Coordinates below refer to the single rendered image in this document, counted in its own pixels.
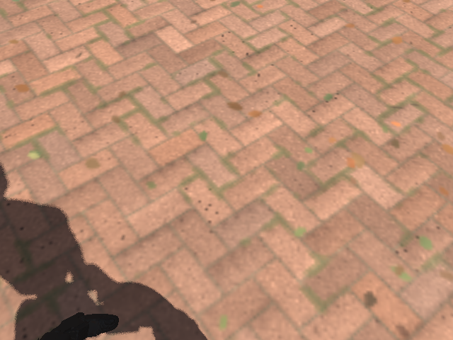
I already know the robot left hand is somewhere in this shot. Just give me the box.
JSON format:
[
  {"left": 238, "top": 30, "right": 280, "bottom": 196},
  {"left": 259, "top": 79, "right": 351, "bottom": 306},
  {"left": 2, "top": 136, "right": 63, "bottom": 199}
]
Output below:
[{"left": 38, "top": 312, "right": 119, "bottom": 340}]

